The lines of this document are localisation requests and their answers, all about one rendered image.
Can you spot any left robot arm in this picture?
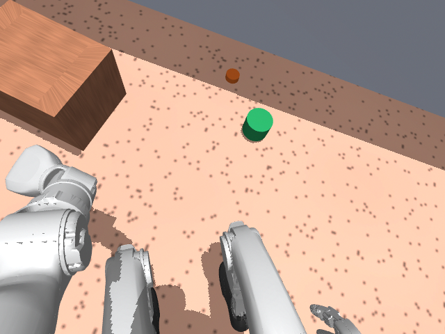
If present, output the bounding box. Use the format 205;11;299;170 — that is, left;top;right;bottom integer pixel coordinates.
0;164;97;334

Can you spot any left robot hand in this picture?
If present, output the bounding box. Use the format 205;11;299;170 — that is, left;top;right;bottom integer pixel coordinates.
6;145;62;197

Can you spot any right robot hand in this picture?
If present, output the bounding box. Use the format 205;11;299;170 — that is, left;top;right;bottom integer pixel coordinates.
310;304;361;334

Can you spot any right robot foot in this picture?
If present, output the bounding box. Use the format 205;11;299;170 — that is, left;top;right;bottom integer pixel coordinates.
219;262;249;332

